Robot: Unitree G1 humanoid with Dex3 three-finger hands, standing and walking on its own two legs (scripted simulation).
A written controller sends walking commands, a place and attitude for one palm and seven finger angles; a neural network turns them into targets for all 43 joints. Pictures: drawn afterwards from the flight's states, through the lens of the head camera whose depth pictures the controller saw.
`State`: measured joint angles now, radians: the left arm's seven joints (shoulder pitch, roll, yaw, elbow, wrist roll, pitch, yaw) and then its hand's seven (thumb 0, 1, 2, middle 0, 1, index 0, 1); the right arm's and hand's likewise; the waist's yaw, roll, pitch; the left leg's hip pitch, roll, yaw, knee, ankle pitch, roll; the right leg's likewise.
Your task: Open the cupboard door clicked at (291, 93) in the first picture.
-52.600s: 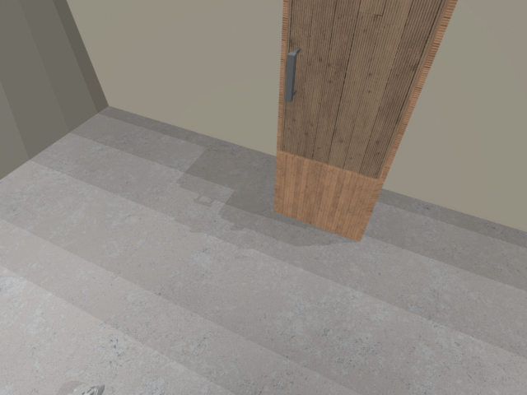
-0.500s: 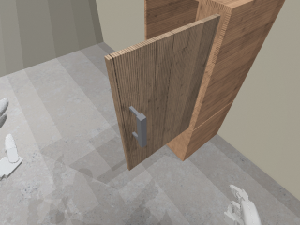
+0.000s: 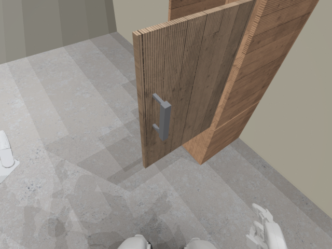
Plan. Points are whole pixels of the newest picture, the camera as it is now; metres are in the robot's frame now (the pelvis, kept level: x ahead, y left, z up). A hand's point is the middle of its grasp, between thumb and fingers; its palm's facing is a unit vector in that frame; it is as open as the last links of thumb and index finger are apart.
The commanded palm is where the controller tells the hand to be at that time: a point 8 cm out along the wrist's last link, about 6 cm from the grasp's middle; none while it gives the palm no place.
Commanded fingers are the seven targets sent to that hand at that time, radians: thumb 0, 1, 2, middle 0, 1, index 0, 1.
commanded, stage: step back with the hand held close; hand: left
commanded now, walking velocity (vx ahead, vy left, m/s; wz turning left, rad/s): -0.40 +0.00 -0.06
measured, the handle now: (160, 118) +0.47 +0.04 +0.01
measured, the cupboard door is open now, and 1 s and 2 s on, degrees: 90 90 90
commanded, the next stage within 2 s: stop stepping back and stand still in 0.20 s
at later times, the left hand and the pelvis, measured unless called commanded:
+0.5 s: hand (19, 212) +0.15 +0.22 +0.18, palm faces +0.25 -0.80 -0.55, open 7.4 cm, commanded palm +0.09 +0.26 +0.20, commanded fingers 0.00 0.90 0.90 -0.20 -0.30 -0.20 -0.30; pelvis -0.07 -0.02 +0.01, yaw -4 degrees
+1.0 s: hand out of the picture +0.11 +0.23 +0.18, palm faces +0.31 -0.80 -0.51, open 7.4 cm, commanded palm +0.07 +0.27 +0.20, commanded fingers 0.00 0.90 0.90 -0.20 -0.30 -0.20 -0.30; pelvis -0.10 -0.02 +0.02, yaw -5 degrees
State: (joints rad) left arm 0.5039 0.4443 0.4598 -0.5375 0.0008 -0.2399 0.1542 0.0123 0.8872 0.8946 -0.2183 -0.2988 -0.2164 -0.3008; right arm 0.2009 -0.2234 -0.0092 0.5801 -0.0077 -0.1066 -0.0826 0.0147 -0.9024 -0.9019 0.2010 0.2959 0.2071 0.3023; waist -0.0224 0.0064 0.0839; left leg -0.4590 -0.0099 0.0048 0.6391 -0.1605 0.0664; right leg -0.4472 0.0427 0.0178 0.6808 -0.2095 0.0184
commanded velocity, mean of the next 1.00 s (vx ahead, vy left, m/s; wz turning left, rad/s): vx -0.04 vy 0.01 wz -0.01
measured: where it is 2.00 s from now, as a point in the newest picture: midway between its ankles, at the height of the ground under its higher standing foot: outside the picture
